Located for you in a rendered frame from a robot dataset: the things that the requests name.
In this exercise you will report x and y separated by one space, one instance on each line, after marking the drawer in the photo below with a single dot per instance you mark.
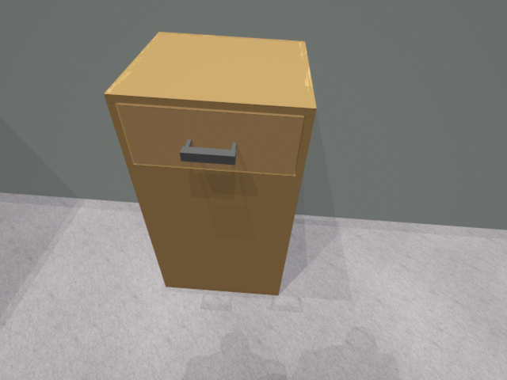
266 142

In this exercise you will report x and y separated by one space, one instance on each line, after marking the handle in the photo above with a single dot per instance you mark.
208 155

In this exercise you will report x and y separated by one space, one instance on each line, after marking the cabinet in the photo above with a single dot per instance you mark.
217 229

